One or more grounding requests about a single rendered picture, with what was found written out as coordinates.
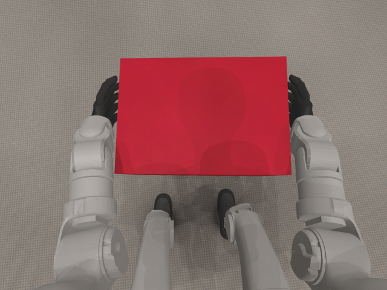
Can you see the right robot shin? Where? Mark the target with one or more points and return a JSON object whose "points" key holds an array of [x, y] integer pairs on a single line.
{"points": [[237, 207]]}

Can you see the robot left hand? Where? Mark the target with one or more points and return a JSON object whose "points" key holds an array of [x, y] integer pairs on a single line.
{"points": [[105, 98]]}

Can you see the robot right upper arm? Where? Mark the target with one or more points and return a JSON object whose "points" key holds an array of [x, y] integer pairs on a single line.
{"points": [[332, 260]]}

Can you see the carton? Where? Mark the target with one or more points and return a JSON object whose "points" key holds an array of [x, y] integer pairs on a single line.
{"points": [[203, 116]]}

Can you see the robot right hand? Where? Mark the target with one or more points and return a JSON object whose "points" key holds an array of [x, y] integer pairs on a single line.
{"points": [[300, 99]]}

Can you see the left robot shin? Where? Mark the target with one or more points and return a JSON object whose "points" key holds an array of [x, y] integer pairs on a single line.
{"points": [[156, 213]]}

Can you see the right robot forearm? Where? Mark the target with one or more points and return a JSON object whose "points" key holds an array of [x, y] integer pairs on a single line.
{"points": [[322, 202]]}

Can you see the robot left upper arm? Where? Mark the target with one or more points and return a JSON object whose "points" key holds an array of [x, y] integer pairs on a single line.
{"points": [[89, 260]]}

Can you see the robot shin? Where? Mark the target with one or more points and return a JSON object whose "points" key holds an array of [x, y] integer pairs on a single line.
{"points": [[156, 213], [237, 207]]}

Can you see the left robot forearm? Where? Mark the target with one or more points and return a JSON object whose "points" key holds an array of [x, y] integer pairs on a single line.
{"points": [[90, 194]]}

